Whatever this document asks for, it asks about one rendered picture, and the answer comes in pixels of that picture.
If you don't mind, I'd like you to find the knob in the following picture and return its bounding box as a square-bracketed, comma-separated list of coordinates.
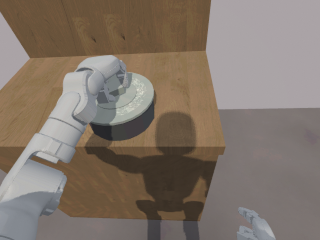
[105, 79, 125, 97]

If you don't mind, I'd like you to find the lid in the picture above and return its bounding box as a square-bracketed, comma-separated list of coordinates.
[91, 72, 154, 126]

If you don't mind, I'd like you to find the robot left upper arm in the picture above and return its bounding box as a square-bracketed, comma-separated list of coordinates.
[0, 159, 67, 240]

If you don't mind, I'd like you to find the pot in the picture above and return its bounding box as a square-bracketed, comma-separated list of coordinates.
[89, 100, 154, 141]

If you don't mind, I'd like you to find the table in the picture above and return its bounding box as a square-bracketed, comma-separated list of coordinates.
[0, 0, 226, 222]

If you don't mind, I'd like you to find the right robot hand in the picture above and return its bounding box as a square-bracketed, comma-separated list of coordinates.
[236, 207, 276, 240]

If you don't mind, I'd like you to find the left robot hand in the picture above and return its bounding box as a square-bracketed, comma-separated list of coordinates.
[77, 55, 129, 104]

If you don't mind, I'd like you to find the left robot forearm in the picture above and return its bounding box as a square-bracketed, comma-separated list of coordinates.
[0, 65, 104, 201]

